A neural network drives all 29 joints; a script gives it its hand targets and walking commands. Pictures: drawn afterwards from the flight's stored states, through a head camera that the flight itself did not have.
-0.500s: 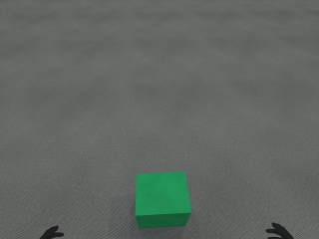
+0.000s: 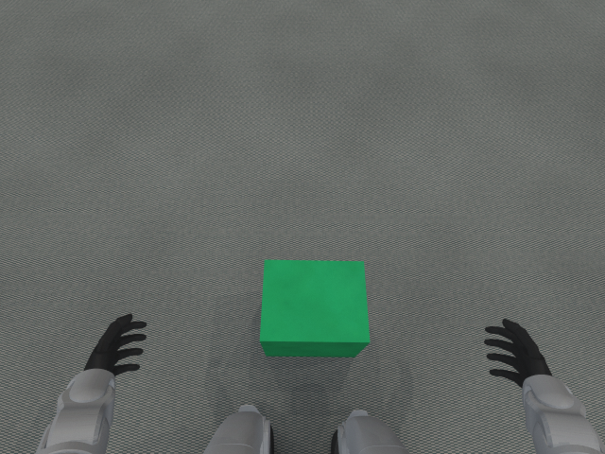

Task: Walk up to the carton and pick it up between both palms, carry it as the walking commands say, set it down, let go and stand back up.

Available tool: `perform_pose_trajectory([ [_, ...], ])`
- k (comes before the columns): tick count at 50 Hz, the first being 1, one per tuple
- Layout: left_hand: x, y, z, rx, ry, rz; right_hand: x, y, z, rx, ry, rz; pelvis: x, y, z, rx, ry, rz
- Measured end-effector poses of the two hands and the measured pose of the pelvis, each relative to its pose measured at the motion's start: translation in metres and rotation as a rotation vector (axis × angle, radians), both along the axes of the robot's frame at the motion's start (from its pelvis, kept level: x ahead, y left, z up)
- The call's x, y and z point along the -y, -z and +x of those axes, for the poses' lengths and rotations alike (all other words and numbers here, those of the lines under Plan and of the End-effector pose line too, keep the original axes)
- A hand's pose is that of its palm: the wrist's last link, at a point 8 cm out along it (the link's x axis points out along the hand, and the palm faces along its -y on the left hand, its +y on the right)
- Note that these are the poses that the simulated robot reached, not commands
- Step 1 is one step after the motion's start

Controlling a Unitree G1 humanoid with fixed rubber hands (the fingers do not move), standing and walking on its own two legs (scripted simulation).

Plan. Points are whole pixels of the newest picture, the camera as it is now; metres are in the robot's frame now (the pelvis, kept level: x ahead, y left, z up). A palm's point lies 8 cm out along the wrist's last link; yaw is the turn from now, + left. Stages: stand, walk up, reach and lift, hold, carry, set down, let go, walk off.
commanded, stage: reach and lift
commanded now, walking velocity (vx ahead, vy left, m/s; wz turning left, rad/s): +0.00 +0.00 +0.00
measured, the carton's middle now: (312, 311) +0.44 -0.03 -0.61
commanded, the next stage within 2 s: none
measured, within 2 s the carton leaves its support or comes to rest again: neither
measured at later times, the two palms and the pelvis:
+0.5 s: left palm (162, 288) +0.36 +0.24 -0.13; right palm (473, 304) +0.33 -0.27 -0.13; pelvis -0.07 -0.01 -0.06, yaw +1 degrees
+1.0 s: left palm (199, 247) +0.46 +0.21 -0.19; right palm (438, 251) +0.45 -0.25 -0.18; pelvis -0.06 -0.01 -0.08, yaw +0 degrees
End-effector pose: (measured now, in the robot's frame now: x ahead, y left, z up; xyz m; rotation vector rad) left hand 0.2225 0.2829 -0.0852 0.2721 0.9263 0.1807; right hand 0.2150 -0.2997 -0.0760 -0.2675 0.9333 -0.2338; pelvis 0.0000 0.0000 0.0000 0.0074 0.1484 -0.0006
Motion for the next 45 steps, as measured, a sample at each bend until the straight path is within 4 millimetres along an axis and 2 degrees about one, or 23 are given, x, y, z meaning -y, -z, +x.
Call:
perform_pose_trajectory([
  [5, 0.008, 0.013, 0.023, 0.023, 0.007, -0.016, -0.005, 0.014, 0.026, 0.041, 0.001, 0.024, 0.006, 0.011, -0.009, -0.081, -0.008, -0.001],
  [15, 0.025, 0.034, 0.074, 0.086, 0.032, -0.063, -0.012, 0.038, 0.059, 0.106, 0.004, 0.067, 0.015, 0.033, -0.043, -0.196, -0.022, -0.004],
  [25, 0.042, 0.049, 0.133, 0.149, 0.024, -0.120, -0.029, 0.057, 0.117, 0.173, 0.001, 0.127, 0.012, 0.057, -0.071, -0.301, -0.026, -0.011],
  [34, 0.056, 0.073, 0.175, 0.205, -0.009, -0.174, -0.038, 0.073, 0.171, 0.235, -0.007, 0.166, 0.008, 0.074, -0.076, -0.431, -0.022, -0.012],
  [45, 0.070, 0.097, 0.225, 0.275, -0.012, -0.202, -0.048, 0.094, 0.227, 0.304, -0.025, 0.205, 0.005, 0.085, -0.066, -0.585, -0.016, -0.015],
])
